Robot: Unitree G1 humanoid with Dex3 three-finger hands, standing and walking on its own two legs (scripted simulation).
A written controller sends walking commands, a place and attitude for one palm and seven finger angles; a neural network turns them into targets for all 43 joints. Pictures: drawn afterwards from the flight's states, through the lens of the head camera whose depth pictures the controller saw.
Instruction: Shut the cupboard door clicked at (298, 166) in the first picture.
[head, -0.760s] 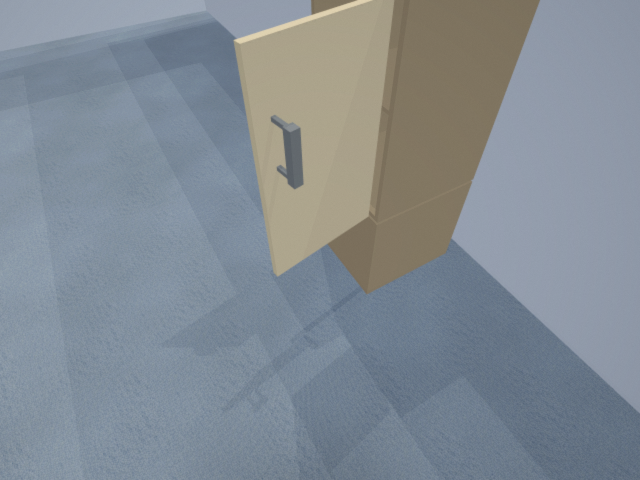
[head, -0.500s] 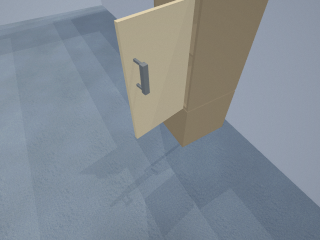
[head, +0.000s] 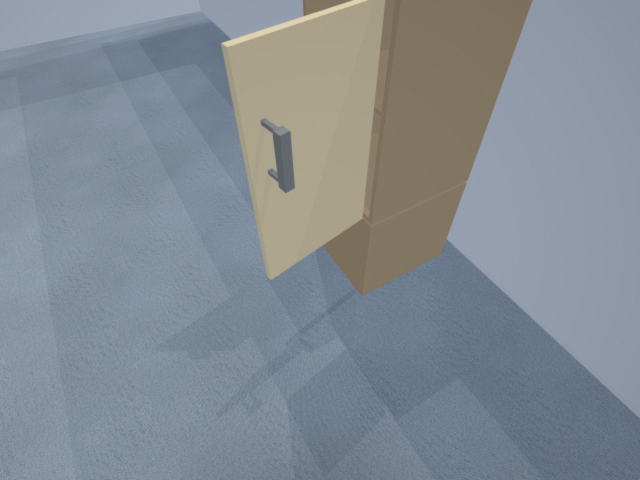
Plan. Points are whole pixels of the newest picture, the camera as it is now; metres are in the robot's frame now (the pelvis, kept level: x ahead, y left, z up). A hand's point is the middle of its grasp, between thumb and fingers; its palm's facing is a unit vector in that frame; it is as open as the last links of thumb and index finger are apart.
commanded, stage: look at it before walking up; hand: left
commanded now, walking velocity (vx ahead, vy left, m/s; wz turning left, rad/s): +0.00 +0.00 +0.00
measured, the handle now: (277, 155) +0.64 +0.12 +0.04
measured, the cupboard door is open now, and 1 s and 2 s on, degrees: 100 100 100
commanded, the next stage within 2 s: walk around to get in front in 0.08 s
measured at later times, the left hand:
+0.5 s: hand out of the picture +0.06 +0.21 -0.18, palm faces -0.08 -0.97 -0.24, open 7.4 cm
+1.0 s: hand out of the picture +0.12 +0.15 -0.18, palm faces -0.35 -0.90 -0.27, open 7.4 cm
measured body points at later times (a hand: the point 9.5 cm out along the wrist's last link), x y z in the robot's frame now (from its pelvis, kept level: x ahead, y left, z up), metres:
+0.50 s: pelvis -0.01 +0.01 -0.01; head +0.02 +0.01 +0.44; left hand +0.06 +0.26 -0.16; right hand +0.01 -0.25 -0.16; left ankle -0.02 +0.13 -0.75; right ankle -0.02 -0.07 -0.75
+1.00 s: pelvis -0.04 -0.01 -0.02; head +0.02 -0.05 +0.42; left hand +0.14 +0.19 -0.16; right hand -0.07 -0.28 -0.18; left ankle -0.02 +0.13 -0.68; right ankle -0.05 -0.13 -0.75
